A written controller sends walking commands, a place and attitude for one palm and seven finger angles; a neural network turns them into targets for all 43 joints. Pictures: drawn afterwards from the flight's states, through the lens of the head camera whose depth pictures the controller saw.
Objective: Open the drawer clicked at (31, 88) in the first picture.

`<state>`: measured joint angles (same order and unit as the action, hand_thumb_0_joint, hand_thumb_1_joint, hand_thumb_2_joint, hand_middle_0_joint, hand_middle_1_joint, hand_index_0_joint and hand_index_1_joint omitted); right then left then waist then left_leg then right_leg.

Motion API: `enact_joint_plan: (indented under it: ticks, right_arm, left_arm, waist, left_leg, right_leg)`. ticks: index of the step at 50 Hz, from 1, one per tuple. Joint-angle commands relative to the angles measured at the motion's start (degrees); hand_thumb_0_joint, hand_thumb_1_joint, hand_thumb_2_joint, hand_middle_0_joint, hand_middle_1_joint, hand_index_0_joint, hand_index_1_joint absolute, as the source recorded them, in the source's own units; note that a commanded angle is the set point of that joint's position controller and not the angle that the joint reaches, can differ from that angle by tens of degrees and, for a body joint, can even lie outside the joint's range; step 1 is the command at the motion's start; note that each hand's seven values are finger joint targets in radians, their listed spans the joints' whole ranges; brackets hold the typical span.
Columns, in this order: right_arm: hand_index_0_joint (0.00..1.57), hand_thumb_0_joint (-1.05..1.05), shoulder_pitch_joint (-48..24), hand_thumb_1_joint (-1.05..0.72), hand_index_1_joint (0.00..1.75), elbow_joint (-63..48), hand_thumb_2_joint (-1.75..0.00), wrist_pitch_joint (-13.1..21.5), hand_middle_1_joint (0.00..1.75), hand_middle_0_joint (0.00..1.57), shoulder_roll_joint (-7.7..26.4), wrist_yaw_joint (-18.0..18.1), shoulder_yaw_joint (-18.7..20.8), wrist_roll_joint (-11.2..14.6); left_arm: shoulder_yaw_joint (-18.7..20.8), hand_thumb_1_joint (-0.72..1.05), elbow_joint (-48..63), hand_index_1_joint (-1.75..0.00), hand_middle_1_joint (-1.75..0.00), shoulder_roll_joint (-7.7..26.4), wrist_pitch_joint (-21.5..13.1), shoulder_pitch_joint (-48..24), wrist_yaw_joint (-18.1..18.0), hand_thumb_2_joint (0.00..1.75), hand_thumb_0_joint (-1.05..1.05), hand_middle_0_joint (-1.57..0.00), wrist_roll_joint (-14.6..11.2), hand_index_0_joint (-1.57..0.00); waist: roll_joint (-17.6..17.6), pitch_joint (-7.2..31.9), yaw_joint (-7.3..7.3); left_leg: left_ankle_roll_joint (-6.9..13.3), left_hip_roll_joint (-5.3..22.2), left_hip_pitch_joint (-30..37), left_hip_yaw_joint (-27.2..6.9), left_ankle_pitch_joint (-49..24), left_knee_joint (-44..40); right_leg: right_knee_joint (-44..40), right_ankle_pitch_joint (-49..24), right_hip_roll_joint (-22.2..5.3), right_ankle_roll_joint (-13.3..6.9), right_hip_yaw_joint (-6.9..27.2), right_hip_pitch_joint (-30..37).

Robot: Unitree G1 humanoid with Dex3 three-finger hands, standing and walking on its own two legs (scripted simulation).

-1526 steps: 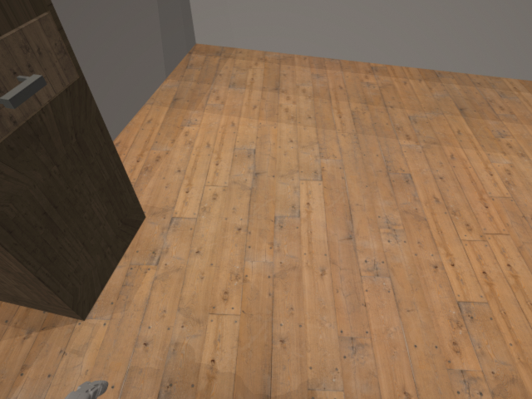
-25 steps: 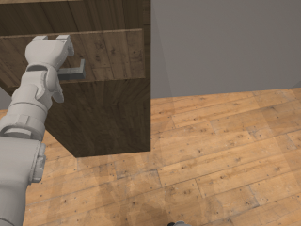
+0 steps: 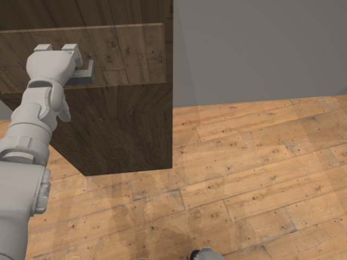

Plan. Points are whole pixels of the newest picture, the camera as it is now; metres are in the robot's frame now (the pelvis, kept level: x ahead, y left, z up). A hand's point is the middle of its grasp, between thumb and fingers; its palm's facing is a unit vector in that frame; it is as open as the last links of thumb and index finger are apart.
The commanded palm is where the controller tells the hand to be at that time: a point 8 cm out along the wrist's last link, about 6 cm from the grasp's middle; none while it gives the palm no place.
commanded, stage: lower the fingers behind the handle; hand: left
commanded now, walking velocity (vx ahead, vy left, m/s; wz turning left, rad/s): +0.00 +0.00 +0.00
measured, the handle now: (70, 71) +0.55 +0.24 +0.08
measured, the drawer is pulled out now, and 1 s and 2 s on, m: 0.00 0.00 0.00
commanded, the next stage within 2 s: lift the fingers back up to retry in 0.40 s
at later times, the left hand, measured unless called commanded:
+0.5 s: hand (63, 83) +0.51 +0.24 +0.09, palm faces -0.02 +0.04 -1.00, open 13.8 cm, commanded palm +0.48 +0.25 +0.12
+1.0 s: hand (47, 73) +0.50 +0.26 +0.13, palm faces -0.01 +0.01 -1.00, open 13.8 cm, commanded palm +0.48 +0.26 +0.19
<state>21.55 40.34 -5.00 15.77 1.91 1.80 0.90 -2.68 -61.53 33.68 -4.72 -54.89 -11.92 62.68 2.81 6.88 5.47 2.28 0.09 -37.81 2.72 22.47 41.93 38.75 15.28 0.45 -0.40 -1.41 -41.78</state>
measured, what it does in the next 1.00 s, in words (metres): stands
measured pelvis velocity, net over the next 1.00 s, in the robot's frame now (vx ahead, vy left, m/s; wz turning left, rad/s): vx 0.02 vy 0.01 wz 0.01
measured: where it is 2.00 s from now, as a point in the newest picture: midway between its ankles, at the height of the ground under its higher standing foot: outside the picture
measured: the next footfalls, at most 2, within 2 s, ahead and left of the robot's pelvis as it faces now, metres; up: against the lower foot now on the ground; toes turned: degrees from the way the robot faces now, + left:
none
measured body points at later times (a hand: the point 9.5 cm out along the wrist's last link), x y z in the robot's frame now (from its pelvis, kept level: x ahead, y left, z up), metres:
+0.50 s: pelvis +0.00 +0.00 +0.00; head +0.10 -0.01 +0.44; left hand +0.50 +0.24 +0.14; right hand +0.02 -0.28 -0.13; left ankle -0.03 +0.09 -0.71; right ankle +0.02 -0.12 -0.71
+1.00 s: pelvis +0.02 +0.01 +0.01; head +0.10 +0.00 +0.45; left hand +0.50 +0.26 +0.18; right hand +0.05 -0.26 -0.12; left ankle -0.03 +0.09 -0.71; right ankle +0.02 -0.12 -0.71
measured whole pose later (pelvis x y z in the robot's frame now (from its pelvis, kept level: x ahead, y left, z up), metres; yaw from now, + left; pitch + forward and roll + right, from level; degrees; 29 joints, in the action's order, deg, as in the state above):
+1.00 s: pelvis +0.02 +0.01 +0.01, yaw +0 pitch +15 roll -1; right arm 19.2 40.4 -5.6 15.5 2.2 2.0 1.4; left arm -1.7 -54.8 34.1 -4.1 -52.0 -5.9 60.1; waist 3.6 5.8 4.0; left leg 2.6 -0.4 -30.3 2.2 21.8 37.1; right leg 33.7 14.7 0.2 0.1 -1.7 -33.9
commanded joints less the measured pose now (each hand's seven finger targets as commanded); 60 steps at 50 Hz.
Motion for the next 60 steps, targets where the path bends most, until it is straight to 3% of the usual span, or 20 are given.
enact_joint_plan:
  ticks: [1, 4, 6, 8, 14, 18, 21, 26, 29, 35, 38, 41, 42, 46, 49, 50, 54, 55, 57, 60]
  right_arm:
    - [0.2, 0.0, 7.4, -0.9, 0.3, -2.8, -0.9, 1.2, 0.3, 0.2, 9.7, 0.8, 2.9, 0.0]
    - [0.2, 0.0, 7.5, -0.9, 0.3, -3.3, -0.9, 1.0, 0.3, 0.2, 9.5, 0.9, 3.0, -0.1]
    - [0.2, 0.0, 7.1, -0.9, 0.3, -3.8, -0.9, 0.7, 0.3, 0.2, 9.4, 0.9, 2.9, 0.1]
    - [0.2, 0.0, 6.8, -0.9, 0.3, -4.0, -0.9, 0.7, 0.3, 0.2, 9.4, 1.1, 2.8, 0.2]
    - [0.2, 0.0, 6.5, -0.9, 0.3, -4.7, -0.9, 1.0, 0.3, 0.2, 9.4, 1.4, 2.9, 0.3]
    - [0.2, 0.0, 6.8, -0.9, 0.3, -4.6, -0.9, 1.2, 0.3, 0.2, 9.3, 1.4, 2.8, 0.4]
    - [0.2, 0.0, 7.1, -0.9, 0.3, -4.2, -0.9, 1.1, 0.3, 0.2, 9.4, 1.4, 2.8, 0.2]
    - [0.2, 0.0, 6.7, -0.9, 0.3, -4.5, -0.9, 0.8, 0.3, 0.2, 9.2, 1.1, 2.9, 0.2]
    - [0.2, 0.0, 6.2, -0.9, 0.3, -4.8, -0.9, 0.6, 0.3, 0.2, 9.2, 1.2, 3.0, 0.1]
    - [0.2, 0.0, 4.9, -0.9, 0.3, -5.1, -0.9, 0.9, 0.3, 0.2, 8.5, 1.3, 3.2, -0.1]
    - [0.2, 0.0, 4.2, -0.9, 0.3, -5.1, -0.9, 1.0, 0.3, 0.2, 8.6, 1.3, 3.2, 0.1]
    - [0.2, 0.0, 4.2, -0.9, 0.3, -4.5, -0.9, 1.1, 0.3, 0.2, 8.6, 1.2, 3.5, 0.2]
    - [0.2, 0.0, 4.1, -0.9, 0.3, -4.3, -0.9, 1.2, 0.3, 0.2, 8.5, 1.2, 3.5, 0.2]
    - [0.2, 0.0, 3.9, -0.9, 0.3, -3.5, -0.9, 0.9, 0.3, 0.2, 8.7, 1.0, 3.4, 0.4]
    - [0.2, 0.0, 3.4, -0.9, 0.3, -3.9, -0.9, 0.8, 0.3, 0.2, 8.9, 1.3, 3.4, 0.4]
    - [0.2, 0.0, 3.1, -0.9, 0.3, -4.0, -0.9, 0.7, 0.3, 0.2, 8.3, 1.1, 3.2, 0.4]
    - [0.2, 0.0, 2.4, -0.9, 0.3, -4.5, -0.9, 0.2, 0.3, 0.2, 8.7, 1.1, 3.1, 0.4]
    - [0.2, 0.0, 2.1, -0.9, 0.3, -4.6, -0.9, 0.1, 0.3, 0.2, 8.3, 1.0, 3.1, 0.5]
    - [0.2, 0.0, 2.1, -0.9, 0.3, -4.4, -0.9, -0.3, 0.3, 0.2, 8.4, 0.9, 2.9, 0.6]
    - [0.2, 0.0, 1.4, -0.9, 0.3, -5.1, -0.9, -0.6, 0.3, 0.2, 8.4, 0.6, 2.9, 0.6]
  left_arm:
    - [4.2, -0.5, 2.0, -1.2, -1.2, 14.3, 2.4, -19.2, -0.1, 0.3, 0.0, -0.3, -0.9, -0.3]
    - [3.6, -0.5, 3.2, -1.2, -1.2, 14.2, 2.7, -20.2, 0.8, 0.3, 0.0, -0.3, -0.5, -0.3]
    - [4.2, -0.5, 3.2, -1.2, -1.2, 14.6, 2.5, -17.3, 1.3, 0.3, 0.0, -0.3, -0.5, -0.3]
    - [3.3, -0.5, 3.4, -1.2, -1.2, 14.0, 2.2, -18.6, 1.6, 0.3, 0.0, -0.3, -0.7, -0.3]
    - [4.4, -0.5, 5.3, -1.2, -1.2, 14.7, 0.5, -17.6, 2.0, 0.3, 0.0, -0.3, -1.4, -0.3]
    - [2.9, -0.5, 4.8, -1.2, -1.2, 13.2, 0.6, -18.0, 1.6, 0.3, 0.0, -0.3, -1.2, -0.3]
    - [4.9, -0.5, 4.7, -1.2, -1.2, 15.5, 0.6, -17.8, 1.2, 0.3, 0.0, -0.3, -1.3, -0.3]
    - [4.5, -0.5, 6.5, -1.2, -1.2, 14.7, 0.8, -18.2, 1.0, 0.3, 0.0, -0.3, -1.4, -0.3]
    - [7.5, -0.5, 9.9, -1.2, -1.2, 18.4, 0.6, -19.6, 0.8, 0.3, 0.0, -0.3, -1.4, -0.3]
    - [8.4, -0.5, 16.1, -1.2, -1.2, 19.3, -0.9, -21.5, 0.7, 0.3, 0.0, -0.3, -1.5, -0.3]
    - [9.8, -0.5, 17.8, -1.2, -1.2, 20.3, -1.0, -20.3, 0.6, 0.3, 0.0, -0.3, -1.9, -0.3]
    - [8.3, -0.5, 19.4, -1.2, -1.2, 18.5, -0.9, -22.9, 0.8, 0.3, 0.0, -0.3, -2.2, -0.3]
    - [6.3, -0.5, 19.7, -1.2, -1.2, 16.1, -0.6, -23.5, 1.1, 0.3, 0.0, -0.3, -2.3, -0.3]
    - [5.0, -0.5, 17.8, -1.2, -1.2, 14.9, 0.7, -24.6, 2.8, 0.3, 0.0, -0.3, -3.3, -0.3]
    - [5.8, -0.5, 20.2, -1.2, -1.2, 16.7, 0.4, -26.6, 4.4, 0.3, 0.0, -0.3, -3.3, -0.3]
    - [3.2, -0.5, 19.8, -1.2, -1.2, 13.7, 0.6, -26.2, 5.1, 0.3, 0.0, -0.3, -3.5, -0.3]
    - [6.0, -0.5, 21.9, -1.2, -1.2, 16.8, 0.0, -26.4, 7.0, 0.3, 0.0, -0.3, -4.4, -0.3]
    - [5.3, -0.5, 22.2, -1.2, -1.2, 16.1, -0.2, -26.3, 7.3, 0.3, 0.0, -0.3, -4.6, -0.3]
    - [5.7, -0.5, 18.9, -1.2, -1.2, 15.8, 0.2, -22.6, 7.8, 0.3, 0.0, -0.3, -4.3, -0.3]
    - [4.7, -0.5, 20.5, -1.2, -1.2, 14.4, -0.2, -22.1, 8.2, 0.3, 0.0, -0.3, -4.4, -0.3]
  waist:
    - [-3.3, 17.4, 1.68]
    - [-2.6, 20.0, 1.85]
    - [-2.4, 20.3, 0.9]
    - [-3.3, 18.0, 1.74]
    - [-3.6, 19.1, 1.09]
    - [-3.3, 17.6, 1.71]
    - [-3.5, 19.4, 1.17]
    - [-1.8, 20.5, 0.7]
    - [-2.0, 23.7, -0.01]
    - [2.2, 25.1, -0.84]
    - [1.6, 25.0, -1.58]
    - [2.8, 23.8, -0.68]
    - [3.4, 24.0, -0.34]
    - [1.8, 21.4, 0.36]
    - [2.3, 23.9, -0.43]
    - [3.4, 23.5, -0.29]
    - [1.3, 24.0, -1.05]
    - [3.0, 23.7, -1.26]
    - [0.4, 20.6, -1.59]
    - [0.9, 21.4, -2.11]
  left_leg:
    - [0.1, -1.1, 5.6, -1.6, -15.2, -4.4]
    - [0.1, -1.1, 6.6, -1.3, -17.4, -4.1]
    - [0.1, -1.1, 6.6, -1.2, -17.9, -4.0]
    - [0.1, -1.0, 5.6, -1.3, -15.6, -4.4]
    - [0.3, -1.1, 6.3, -1.2, -15.3, -4.3]
    - [0.2, -1.0, 6.0, -1.3, -14.9, -4.3]
    - [0.2, -1.1, 5.9, -1.3, -16.1, -3.9]
    - [0.1, -1.2, 6.9, -1.2, -17.8, -4.0]
    - [0.2, -1.2, 8.7, -1.2, -20.1, -4.2]
    - [0.0, -0.9, 13.3, -1.6, -25.3, -5.2]
    - [-0.1, -0.9, 14.9, -1.9, -27.1, -5.7]
    - [-0.5, -0.5, 17.8, -2.7, -30.1, -6.1]
    - [-0.5, -0.5, 19.4, -2.8, -31.6, -6.1]
    - [-0.7, -0.4, 20.5, -3.0, -30.4, -7.0]
    - [-0.8, -0.4, 21.7, -3.1, -32.7, -7.6]
    - [-0.8, -0.5, 22.6, -3.1, -34.1, -7.5]
    - [-1.0, -0.3, 23.4, -3.0, -37.7, -7.7]
    - [-1.1, -0.4, 23.8, -3.0, -38.1, -7.8]
    - [-1.2, -0.3, 22.0, -3.1, -37.6, -8.2]
    - [-1.2, -0.2, 22.5, -2.8, -39.1, -8.3]
  right_leg:
    - [-3.3, -10.8, 1.8, -0.9, 0.6, 13.5]
    - [-3.1, -13.3, 1.8, -0.9, 0.8, 15.1]
    - [-2.8, -13.4, 1.9, -0.9, 0.7, 15.5]
    - [-3.3, -11.8, 1.8, -0.7, 0.7, 14.6]
    - [-3.4, -11.6, 1.8, -0.7, 1.1, 15.4]
    - [-3.4, -10.9, 1.8, -0.6, 0.8, 13.8]
    - [-2.9, -12.3, 1.8, -0.7, 1.0, 15.1]
    - [-3.0, -13.8, 1.8, -0.8, 1.1, 16.2]
    - [-3.2, -15.9, 1.8, -0.7, 1.3, 19.3]
    - [-3.6, -18.2, 1.8, -1.0, 1.0, 20.8]
    - [-4.1, -18.8, 2.0, -1.0, 0.7, 21.8]
    - [-4.7, -18.8, 2.1, -1.1, 0.1, 20.2]
    - [-5.0, -18.6, 2.1, -1.1, 0.0, 19.5]
    - [-6.3, -17.4, 2.3, -1.1, -0.4, 18.8]
    - [-6.4, -19.0, 1.9, -1.3, -0.3, 21.2]
    - [-6.5, -19.3, 1.9, -1.3, -0.3, 20.7]
    - [-7.0, -22.0, 1.9, -1.2, -0.2, 23.3]
    - [-7.0, -22.1, 1.8, -1.2, -0.1, 23.1]
    - [-7.0, -21.7, 1.9, -1.3, -0.6, 22.6]
    - [-7.1, -22.5, 1.7, -1.2, -0.3, 23.2]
